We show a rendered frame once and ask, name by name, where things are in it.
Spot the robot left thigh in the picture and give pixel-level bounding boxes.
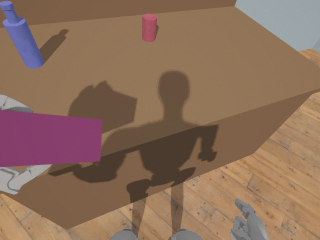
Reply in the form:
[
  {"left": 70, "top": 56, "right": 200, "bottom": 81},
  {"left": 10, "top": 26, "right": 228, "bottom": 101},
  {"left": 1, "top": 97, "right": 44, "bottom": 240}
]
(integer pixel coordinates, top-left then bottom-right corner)
[{"left": 110, "top": 230, "right": 139, "bottom": 240}]

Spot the right robot hand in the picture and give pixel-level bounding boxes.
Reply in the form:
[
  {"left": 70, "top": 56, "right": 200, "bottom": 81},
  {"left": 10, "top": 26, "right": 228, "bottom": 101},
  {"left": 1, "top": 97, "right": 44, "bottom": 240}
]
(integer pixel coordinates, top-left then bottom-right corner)
[{"left": 230, "top": 198, "right": 269, "bottom": 240}]

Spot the table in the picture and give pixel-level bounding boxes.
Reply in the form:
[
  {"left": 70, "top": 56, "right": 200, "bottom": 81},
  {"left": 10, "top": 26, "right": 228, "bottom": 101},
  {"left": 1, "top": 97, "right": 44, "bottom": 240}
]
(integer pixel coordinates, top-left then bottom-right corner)
[{"left": 0, "top": 0, "right": 320, "bottom": 230}]

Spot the robot right thigh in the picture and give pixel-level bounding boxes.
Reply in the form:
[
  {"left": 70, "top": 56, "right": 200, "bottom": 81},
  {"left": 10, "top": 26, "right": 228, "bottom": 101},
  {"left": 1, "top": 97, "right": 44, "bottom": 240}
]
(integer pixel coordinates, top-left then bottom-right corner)
[{"left": 171, "top": 230, "right": 203, "bottom": 240}]

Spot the left robot hand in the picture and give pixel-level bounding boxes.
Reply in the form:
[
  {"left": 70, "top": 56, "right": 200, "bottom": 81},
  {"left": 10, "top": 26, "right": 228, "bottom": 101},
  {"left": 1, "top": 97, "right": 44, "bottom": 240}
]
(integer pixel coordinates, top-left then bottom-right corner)
[{"left": 0, "top": 94, "right": 52, "bottom": 195}]

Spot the sponge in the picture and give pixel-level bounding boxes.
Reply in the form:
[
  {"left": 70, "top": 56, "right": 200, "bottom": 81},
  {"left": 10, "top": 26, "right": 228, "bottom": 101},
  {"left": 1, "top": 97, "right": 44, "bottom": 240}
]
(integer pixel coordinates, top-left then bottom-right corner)
[{"left": 0, "top": 110, "right": 103, "bottom": 167}]

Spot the robot thigh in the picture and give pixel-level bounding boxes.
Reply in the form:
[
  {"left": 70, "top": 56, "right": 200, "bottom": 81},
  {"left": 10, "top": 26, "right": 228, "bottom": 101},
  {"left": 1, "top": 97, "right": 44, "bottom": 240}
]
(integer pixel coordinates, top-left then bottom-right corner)
[
  {"left": 171, "top": 230, "right": 203, "bottom": 240},
  {"left": 110, "top": 230, "right": 139, "bottom": 240}
]

